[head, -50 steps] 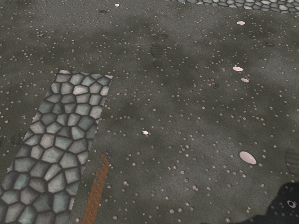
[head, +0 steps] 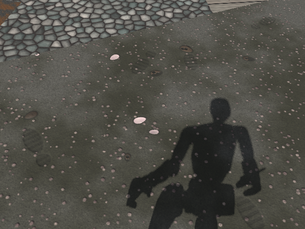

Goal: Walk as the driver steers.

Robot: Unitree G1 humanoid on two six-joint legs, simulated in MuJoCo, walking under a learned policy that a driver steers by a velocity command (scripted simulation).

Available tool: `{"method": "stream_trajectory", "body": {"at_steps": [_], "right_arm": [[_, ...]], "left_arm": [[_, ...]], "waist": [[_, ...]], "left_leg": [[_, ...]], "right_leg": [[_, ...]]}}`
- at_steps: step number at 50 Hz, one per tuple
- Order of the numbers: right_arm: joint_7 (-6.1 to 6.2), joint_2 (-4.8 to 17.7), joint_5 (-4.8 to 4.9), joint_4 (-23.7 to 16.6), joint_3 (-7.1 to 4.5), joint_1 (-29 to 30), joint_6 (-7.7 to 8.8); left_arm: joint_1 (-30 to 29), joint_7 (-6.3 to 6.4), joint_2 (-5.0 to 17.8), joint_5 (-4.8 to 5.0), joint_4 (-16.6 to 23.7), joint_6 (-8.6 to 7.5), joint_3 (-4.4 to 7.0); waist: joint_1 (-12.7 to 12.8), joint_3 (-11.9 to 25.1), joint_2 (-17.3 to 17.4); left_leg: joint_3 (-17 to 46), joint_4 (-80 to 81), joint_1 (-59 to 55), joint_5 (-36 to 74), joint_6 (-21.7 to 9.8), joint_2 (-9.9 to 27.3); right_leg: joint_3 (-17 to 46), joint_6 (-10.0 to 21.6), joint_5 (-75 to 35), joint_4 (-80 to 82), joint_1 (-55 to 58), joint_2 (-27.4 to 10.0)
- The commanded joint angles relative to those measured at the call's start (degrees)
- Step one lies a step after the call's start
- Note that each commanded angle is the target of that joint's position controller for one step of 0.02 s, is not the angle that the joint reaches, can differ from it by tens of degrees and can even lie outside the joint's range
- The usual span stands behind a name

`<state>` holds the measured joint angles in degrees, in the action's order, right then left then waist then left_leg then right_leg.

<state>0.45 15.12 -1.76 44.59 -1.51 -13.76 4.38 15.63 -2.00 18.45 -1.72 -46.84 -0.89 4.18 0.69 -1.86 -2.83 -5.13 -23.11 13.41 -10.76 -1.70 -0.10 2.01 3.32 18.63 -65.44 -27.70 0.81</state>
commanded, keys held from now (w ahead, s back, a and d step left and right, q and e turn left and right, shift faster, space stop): q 1.00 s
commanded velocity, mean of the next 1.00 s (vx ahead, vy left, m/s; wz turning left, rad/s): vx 0.10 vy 0.00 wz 0.32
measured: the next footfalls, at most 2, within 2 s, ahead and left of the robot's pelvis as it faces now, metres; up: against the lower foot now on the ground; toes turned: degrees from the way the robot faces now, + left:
right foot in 0.24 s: +0.24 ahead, -0.11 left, +0.00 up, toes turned -1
left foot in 0.66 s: +0.14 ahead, +0.09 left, +0.00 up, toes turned +16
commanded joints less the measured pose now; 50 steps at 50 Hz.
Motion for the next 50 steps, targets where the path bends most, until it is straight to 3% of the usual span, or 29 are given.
{"method": "stream_trajectory", "body": {"at_steps": [1, 3, 6, 9, 11, 12, 13, 14, 15, 16, 17, 18, 19, 22, 25, 29, 31, 32, 33, 34, 35, 37, 39, 40, 42, 45, 50], "right_arm": [[-0.38, 5.73, 0.76, -0.76, -1.46, -4.39, 1.80], [-0.69, 5.70, 0.59, 0.58, -1.32, -5.13, 1.83], [-1.13, 5.86, 1.06, 1.95, -1.08, -4.25, 1.17], [-1.28, 7.19, 1.72, 4.23, -1.49, -7.24, 0.42], [-0.97, 7.81, 2.15, 4.79, -1.81, -6.73, -0.10], [-0.90, 7.11, 2.21, 4.88, -1.69, -8.19, -0.14], [-0.69, 4.33, 2.23, 2.95, -0.96, -10.57, -0.05], [0.08, 0.35, 3.86, 3.44, -0.01, -16.87, -1.33], [0.78, 5.25, 2.80, 4.51, -1.49, -14.45, -3.04], [0.63, 5.89, 1.88, 3.79, -2.14, -11.52, -3.80], [0.48, 5.17, 1.28, 3.52, -2.31, -9.58, -4.31], [0.28, 4.57, 0.85, 3.51, -2.48, -9.05, -4.97], [0.11, 3.90, 0.36, 3.85, -2.56, -10.02, -5.73], [-0.11, 2.47, 0.57, 3.35, -2.80, -10.23, -7.27], [-0.87, 1.66, 0.45, 1.18, -2.47, -6.27, -8.41], [-1.91, 3.03, 0.69, -1.61, -2.61, -3.29, -8.66], [-2.14, 2.93, 0.71, -1.69, -2.63, -5.30, -8.10], [-2.09, 3.92, 0.48, -1.22, -2.91, -6.72, -7.59], [-1.61, 7.58, -0.13, -1.85, -3.60, -6.73, -6.87], [-1.16, 16.35, 0.20, -4.03, -5.52, -5.40, -6.76], [-0.20, 15.23, -0.49, -2.95, -5.94, -7.91, -7.00], [0.30, 10.28, 0.41, -4.16, -4.48, 0.01, -7.25], [0.04, 8.24, 1.08, -5.79, -4.01, 3.20, -6.85], [-0.21, 7.90, 1.38, -5.84, -3.95, 2.08, -6.61], [-0.35, 8.63, 1.56, -5.33, -4.31, -0.53, -6.24], [-0.04, 9.38, 1.22, -4.98, -4.74, -3.30, -6.32], [-0.44, 10.97, 0.63, -5.70, -5.38, -2.86, -6.78]], "left_arm": [[0.50, -0.71, 0.70, -0.35, 3.97, 0.52, -0.12], [-1.69, -0.75, -1.01, -0.32, 4.92, 0.15, -0.90], [-5.28, -0.89, -2.86, -0.22, 5.02, -0.37, -2.52], [-7.38, -0.05, -1.63, -0.38, 4.75, -0.82, -2.85], [-3.64, 0.85, -0.53, -0.77, 3.01, -1.88, -2.70], [-0.73, 1.50, 1.77, -1.54, 1.83, -2.71, -2.21], [3.36, 2.17, 6.23, -2.32, 1.92, -3.32, -1.40], [3.79, 2.71, 8.31, -0.37, 2.50, -2.35, -0.34], [3.82, 2.86, 6.72, 1.81, 3.02, -1.42, -0.34], [0.54, 3.24, 4.49, 1.88, 3.50, -0.97, -0.98], [-3.22, 3.78, 2.11, 1.48, 4.05, -0.66, -1.72], [-5.62, 4.32, 0.85, 1.39, 4.29, -0.53, -2.05], [-6.68, 4.67, 0.56, 1.14, 4.38, -0.44, -2.05], [-7.71, 4.77, 0.39, 0.42, 4.36, -0.66, -1.81], [-7.86, 4.62, 0.93, 0.03, 3.92, -0.31, -1.34], [-6.82, 4.08, 3.56, -0.16, 3.46, 0.77, -0.18], [-7.59, 4.08, 4.96, 0.35, 3.43, 1.34, 0.45], [-6.42, 4.00, 4.54, 0.25, 2.96, 1.78, 0.62], [-3.60, 3.52, 1.85, 0.07, 2.72, 2.50, 0.30], [-6.03, 4.05, -0.61, 0.72, 6.56, 2.97, -0.48], [-10.59, 4.32, 1.05, -0.17, 7.15, 3.47, -0.32], [-7.63, 3.45, 1.50, 1.16, 5.50, 3.14, 0.12], [-4.19, 2.88, 2.62, -0.23, 3.61, 2.67, 0.67], [-3.84, 2.70, 2.38, -0.24, 3.57, 2.69, 0.71], [-4.81, 2.74, 1.26, 0.30, 4.39, 2.85, 0.39], [-6.95, 3.21, 1.07, 0.63, 5.75, 3.10, 0.03], [-7.72, 3.69, 1.33, 1.19, 7.52, 2.62, -0.43]], "waist": [[-0.11, 1.43, 8.23], [0.07, 1.55, 9.21], [-0.19, 2.44, 11.25], [-1.15, 3.14, 11.09], [1.17, 3.69, 8.55], [1.94, 5.67, 5.02], [1.89, 12.08, -3.24], [1.15, 20.87, -12.41], [2.83, 20.03, -6.87], [1.51, 14.13, -4.45], [-0.11, 9.09, -3.39], [-1.60, 6.00, -4.15], [-2.53, 5.37, -4.83], [-3.58, 6.25, -3.78], [-2.53, 5.22, -5.84], [-1.36, 5.91, -5.81], [-3.06, 6.08, -3.66], [-3.52, 4.96, 0.00], [-2.86, 2.16, 12.73], [-2.90, -2.21, 23.49], [-5.19, -2.55, 15.90], [-0.05, -2.55, 10.22], [0.76, 1.59, 10.27], [0.43, 3.38, 8.62], [-0.63, 4.05, 7.64], [-2.62, 3.64, 9.69], [-3.35, 4.21, 9.92]], "left_leg": [[9.83, 9.77, -7.14, 31.30, -7.67, 15.55], [5.75, 9.04, -6.60, 39.68, -8.04, 13.99], [1.05, 8.40, -3.17, 41.01, -6.70, 9.86], [4.83, 4.43, -6.26, 40.41, -6.00, 10.64], [6.83, -1.33, -6.30, 34.77, -4.37, 9.85], [6.56, -6.89, -3.74, 28.64, -2.87, 7.57], [4.44, -16.78, 3.54, 6.05, -0.92, 4.54], [3.03, -31.28, 10.32, -26.30, -0.31, -1.81], [6.00, -38.80, 12.35, -29.26, -0.41, -2.17], [6.64, -42.17, 14.97, -26.13, -0.28, -1.04], [6.66, -41.99, 15.85, -22.42, 0.32, 0.40], [6.69, -40.78, 14.64, -19.28, 1.20, 1.49], [5.69, -41.18, 12.14, -17.08, 2.06, 1.35], [4.41, -39.28, 9.68, -15.08, 2.93, 1.01], [3.36, -30.53, 8.16, -12.56, 2.08, 1.93], [1.37, -22.10, 4.12, -13.19, 0.36, 1.41], [0.00, -13.06, -1.93, -9.35, -1.37, 0.25], [2.21, -6.38, -5.22, -6.90, -2.44, -0.09], [16.85, 6.65, -5.05, -8.71, -4.39, 8.75], [38.22, 12.01, -1.43, 0.98, -11.39, 22.72], [35.65, 11.93, 2.22, 1.23, -14.58, 21.74], [24.95, 9.90, 3.65, -2.13, -10.97, 13.20], [20.96, 7.19, -0.83, 8.05, -10.09, 9.55], [20.89, 6.15, -2.77, 11.89, -10.34, 9.50], [22.07, 5.12, -6.54, 14.56, -10.91, 9.81], [25.33, 4.50, -9.54, 12.83, -11.88, 10.24], [29.94, 2.65, -6.63, 14.27, -12.52, 9.78]], "right_leg": [[1.56, -1.40, -2.40, 0.60, -8.01, -2.20], [1.29, -2.10, -5.28, 8.02, -7.12, -0.86], [-3.40, -2.29, -12.14, 23.54, 2.59, 0.10], [-3.98, -1.65, -14.61, 30.95, 6.97, 0.45], [-3.08, -0.36, -19.49, 39.78, 13.81, 0.47], [-1.36, 0.30, -27.89, 42.64, 21.07, -2.27], [8.44, 2.71, -55.75, 37.31, 33.08, -15.61], [17.98, 12.03, -68.64, 36.00, 40.45, -27.01], [16.55, 13.62, -60.90, 38.33, 35.89, -25.26], [12.98, 12.47, -51.76, 41.42, 30.71, -22.61], [10.03, 10.88, -44.49, 44.37, 25.23, -20.31], [6.84, 9.54, -39.99, 46.74, 20.41, -18.47], [4.29, 9.11, -37.37, 47.89, 16.70, -17.22], [0.32, 9.88, -30.34, 48.85, 12.85, -16.82], [-1.54, 9.25, -16.78, 49.83, 10.85, -16.81], [-1.36, 8.54, -10.01, 48.12, 10.90, -19.25], [-3.35, 5.74, -7.46, 44.30, 8.68, -18.85], [-5.79, 2.51, -3.94, 39.55, 5.66, -17.21], [-11.52, -2.28, 5.02, 26.64, 0.19, -11.49], [-10.94, -5.84, 17.38, 17.66, -11.54, -0.24], [-2.87, -5.31, 15.22, 7.99, -9.30, -1.94], [-0.14, -4.52, 4.13, 6.46, -6.95, -2.69], [-1.03, -4.42, 0.45, 3.85, -5.76, -1.46], [-0.97, -4.72, 0.59, 3.25, -5.38, -1.12], [-0.42, -5.38, 1.05, 5.60, -6.70, -1.14], [0.20, -5.85, 2.58, 11.78, -7.39, -0.87], [0.49, -4.93, 5.52, 20.16, -0.55, 1.01]]}}
Velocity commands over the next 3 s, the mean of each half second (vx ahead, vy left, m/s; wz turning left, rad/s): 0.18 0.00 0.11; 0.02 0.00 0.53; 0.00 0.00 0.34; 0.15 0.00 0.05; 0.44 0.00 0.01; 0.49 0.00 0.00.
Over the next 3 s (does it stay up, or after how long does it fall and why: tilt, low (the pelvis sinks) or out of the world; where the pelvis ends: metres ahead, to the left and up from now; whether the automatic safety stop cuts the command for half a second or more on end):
stays up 0.60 0.27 -0.01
